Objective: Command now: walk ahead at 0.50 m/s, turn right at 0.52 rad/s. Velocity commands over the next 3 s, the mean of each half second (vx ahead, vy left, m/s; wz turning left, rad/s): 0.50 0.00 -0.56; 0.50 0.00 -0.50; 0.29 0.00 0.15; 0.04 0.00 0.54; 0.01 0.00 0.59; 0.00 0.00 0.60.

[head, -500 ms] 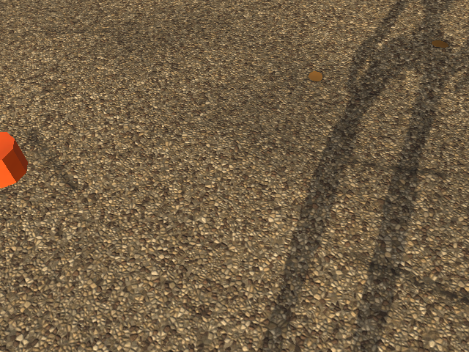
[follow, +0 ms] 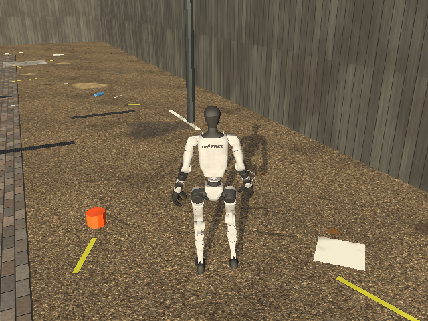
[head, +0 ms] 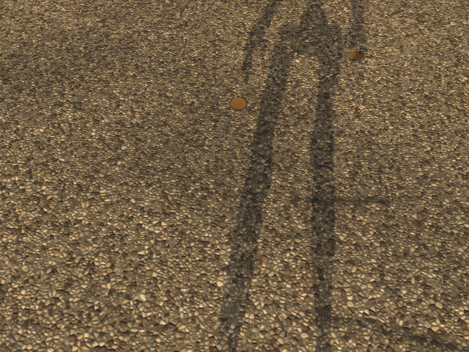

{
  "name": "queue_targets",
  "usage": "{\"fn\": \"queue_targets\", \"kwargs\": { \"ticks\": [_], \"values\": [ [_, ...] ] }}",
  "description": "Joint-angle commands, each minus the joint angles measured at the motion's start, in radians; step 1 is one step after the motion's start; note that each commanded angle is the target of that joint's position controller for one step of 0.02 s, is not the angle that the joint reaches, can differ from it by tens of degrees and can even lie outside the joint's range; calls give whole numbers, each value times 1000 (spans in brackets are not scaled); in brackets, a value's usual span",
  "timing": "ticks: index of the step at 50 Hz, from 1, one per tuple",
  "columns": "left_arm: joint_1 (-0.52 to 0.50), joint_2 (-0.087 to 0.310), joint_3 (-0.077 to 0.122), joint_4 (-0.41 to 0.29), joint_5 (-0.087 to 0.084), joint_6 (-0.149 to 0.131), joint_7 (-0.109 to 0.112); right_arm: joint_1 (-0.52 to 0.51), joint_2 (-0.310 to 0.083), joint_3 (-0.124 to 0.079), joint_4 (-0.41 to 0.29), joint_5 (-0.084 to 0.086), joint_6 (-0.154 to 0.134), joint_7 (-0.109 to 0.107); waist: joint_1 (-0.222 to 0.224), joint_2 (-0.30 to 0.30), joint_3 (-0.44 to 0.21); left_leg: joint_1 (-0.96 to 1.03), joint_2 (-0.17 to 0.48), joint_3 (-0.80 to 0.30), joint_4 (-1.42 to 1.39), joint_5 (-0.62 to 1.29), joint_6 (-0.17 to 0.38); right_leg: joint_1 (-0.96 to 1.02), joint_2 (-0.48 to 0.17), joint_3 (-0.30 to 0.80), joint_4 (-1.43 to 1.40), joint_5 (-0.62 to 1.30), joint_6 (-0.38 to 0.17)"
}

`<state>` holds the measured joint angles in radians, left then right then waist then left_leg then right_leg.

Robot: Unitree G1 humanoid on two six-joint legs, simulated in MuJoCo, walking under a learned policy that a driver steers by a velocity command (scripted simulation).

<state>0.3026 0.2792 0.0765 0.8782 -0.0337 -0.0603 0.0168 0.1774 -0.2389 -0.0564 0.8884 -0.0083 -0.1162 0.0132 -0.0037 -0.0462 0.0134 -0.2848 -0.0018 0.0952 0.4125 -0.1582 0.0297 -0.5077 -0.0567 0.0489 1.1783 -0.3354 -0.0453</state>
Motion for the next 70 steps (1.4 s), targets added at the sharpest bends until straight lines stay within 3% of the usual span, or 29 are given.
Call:
{"fn": "queue_targets", "kwargs": {
  "ticks": [1, 8, 14, 16, 18, 19, 20, 21, 22, 24, 25, 30, 34, 39, 43, 44, 45, 46, 47, 49, 50, 52, 57, 63, 66, 67, 68, 69, 70],
  "values": [
    [36, 15, 14, -73, 1, 18, -3, 8, -106, -27, -24, -3, -16, -6, 13, 141, -17, 121, 282, -218, -268, 94, 154, -151, -94, 54, -8, 83, 1],
    [-153, 10, 8, -154, 12, 19, -32, 49, -166, -46, -1, -2, -1, -28, -28, 96, 34, 184, 267, -3, -289, 202, 137, -201, -82, 7, -328, 354, 16],
    [-310, 18, 0, -242, 10, 23, -68, 120, -212, -61, 21, 25, 33, -29, -70, 101, 83, 343, 315, 74, -221, 259, 106, -199, -50, -86, -499, 253, -23],
    [-277, 47, 14, -254, 13, 27, -73, 102, -238, -69, 15, 33, 45, -31, -31, 132, 43, 371, 318, 109, -108, 544, 86, -97, 4, -141, -519, 154, -59],
    [-52, 114, 57, -202, 9, 29, -68, 69, -251, -71, 5, 41, 61, -35, 104, 127, -83, 317, 271, 161, 216, 787, 48, 219, 106, -197, -603, 171, -116],
    [131, 200, 98, -153, 8, 36, -48, 78, -221, -59, -11, 24, 58, -37, 177, 44, -178, 85, 230, 164, 513, 565, -3, 538, 62, -66, -631, 193, -166],
    [113, 329, 115, -155, -1, 29, -39, 156, -62, -10, -74, -19, 31, -23, 56, -244, -233, -389, 39, 99, 877, -357, -65, 857, -207, 488, -717, 77, -336],
    [153, 262, 89, -190, 14, 12, -44, 74, -120, -13, -91, 22, -17, -9, 114, -141, -384, -503, -4, -153, 1006, -442, -49, 914, -294, 787, -892, -46, -394],
    [122, 194, 68, -179, 25, -4, -50, -33, -172, -27, -121, 61, -38, -2, 129, -72, -249, -597, 41, -169, 1004, -342, -19, 847, -269, 651, -906, 46, -333],
    [-24, 123, 44, -205, 18, -11, -49, -25, -165, -29, -102, 25, -43, -14, 39, 30, -122, -481, 121, -174, 834, -195, -5, 555, -184, 410, -898, 225, -263],
    [-73, 99, 34, -224, 28, -12, -45, 2, -175, -37, -96, 17, -29, -14, 1, 13, -102, -400, 144, -183, 774, -160, -10, 450, -156, 350, -918, 297, -249],
    [-27, 146, 43, -214, 20, -21, -16, -82, -123, -31, -141, -9, 13, -18, -4, 22, -39, -367, 106, -152, 513, 17, -77, 305, -96, 236, -971, 425, -245],
    [32, 146, 44, -196, 14, -13, -3, -220, -95, -16, -184, 1, 6, -7, 50, -27, -7, -308, 45, -147, 225, 241, -77, 279, -44, 200, -957, 304, -187],
    [93, 141, 45, -168, 6, -2, 2, -297, -127, -21, -232, 15, -12, 13, 75, -47, 4, -265, 13, -171, 88, 217, -53, 369, -83, 302, -865, 252, -166],
    [73, 117, 36, -164, 15, 13, 8, -138, -167, -41, -192, 7, -33, 17, -2, -94, -54, -53, -9, -117, 16, 120, 12, 431, -72, 318, -708, 460, -127],
    [58, 80, 20, -177, 24, 10, 3, -13, -203, -54, -172, -9, -37, 13, -62, -65, -161, 162, 71, -181, 49, 138, 66, 365, -20, 270, -524, 482, -94],
    [136, 31, 3, -194, 24, 3, 3, 147, -278, -74, -151, -24, -34, 7, -76, 122, -321, 527, 271, -489, 55, 91, 191, 85, 95, 164, -187, 253, -23],
    [232, 32, -5, -181, -1, -7, 4, 218, -274, -79, -103, -1, -21, 19, -57, 386, -371, 664, 411, -867, -76, -130, 299, -167, 157, 128, 59, -241, 17],
    [166, 117, 11, -175, -10, -11, 2, 176, -192, -56, -117, 24, -16, 21, -74, 249, -233, 575, 387, -838, -114, -293, 264, -273, 102, 174, 149, -207, 15],
    [-13, 123, 11, -213, 12, -14, -2, 69, -138, -35, -133, 9, 2, 16, -56, 97, -46, 306, 302, -576, -152, -183, 205, -261, 27, 105, 96, -62, 10],
    [-37, 115, 15, -220, 25, -15, -4, 41, -117, -25, -134, 1, 2, 15, -30, 97, -19, 228, 267, -507, -175, -94, 194, -225, -10, 92, 28, -16, 7],
    [-8, 77, 9, -214, 22, -11, -10, 39, -113, -21, -124, -1, -1, 14, 1, 138, -24, 155, 227, -423, -214, 19, 193, -152, -38, 60, -51, 17, 11],
    [-133, 24, -16, -259, 40, -19, -9, 81, -174, -32, -92, 16, 6, 0, -16, 115, -3, 115, 195, -264, -236, 390, 199, -125, -40, -5, -345, 180, 49],
    [-261, 41, -10, -286, 34, -33, -27, 178, -198, -35, -53, 36, 53, -17, -49, 153, -37, 155, 162, -243, -93, 477, 132, 46, 66, -13, -635, 365, 56],
    [-152, 104, 18, -256, 49, -40, -20, 130, -194, -35, -80, 41, 64, -28, 28, 147, -94, 128, 121, -279, 75, 392, 65, 267, 56, -6, -785, 478, 5],
    [-67, 167, 33, -252, 67, -41, -8, 125, -148, -21, -109, 24, 57, -28, 55, 72, -194, 17, 56, -249, 252, 211, 22, 478, -81, 88, -735, 777, -50],
    [-14, 214, 40, -261, 83, -21, 4, 254, -58, 5, -110, 4, 51, -24, 28, -168, -322, -258, -50, -170, 564, -416, -43, 771, -362, 306, -643, 1172, -194],
    [7, 177, 32, -264, 62, -1, -2, 324, -117, 2, -104, 28, 55, -23, 41, -237, -453, -326, -34, -201, 754, -608, -60, 794, -442, 425, -664, 1040, -276],
    [-23, 132, 22, -267, 50, 11, -4, 264, -183, -22, -106, 41, 72, -27, 49, -137, -371, -380, 4, -199, 835, -535, -78, 706, -370, 369, -715, 839, -251]
  ]
}}
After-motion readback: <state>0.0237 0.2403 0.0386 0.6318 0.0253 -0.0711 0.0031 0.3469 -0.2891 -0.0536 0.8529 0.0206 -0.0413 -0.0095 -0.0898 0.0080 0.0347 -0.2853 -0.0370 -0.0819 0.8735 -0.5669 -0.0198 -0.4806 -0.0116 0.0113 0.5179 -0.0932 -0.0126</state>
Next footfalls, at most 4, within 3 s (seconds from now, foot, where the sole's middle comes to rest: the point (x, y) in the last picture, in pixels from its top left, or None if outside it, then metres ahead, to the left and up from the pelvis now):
0.38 right None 0.32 -0.18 -0.78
0.88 left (273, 293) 0.66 -0.11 -0.78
1.34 right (376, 272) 0.74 -0.44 -0.78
1.74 left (291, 260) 0.78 -0.18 -0.78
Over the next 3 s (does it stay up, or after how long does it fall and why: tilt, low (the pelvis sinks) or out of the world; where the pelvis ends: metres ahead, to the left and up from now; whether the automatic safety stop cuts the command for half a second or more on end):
stays up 0.70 -0.23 0.00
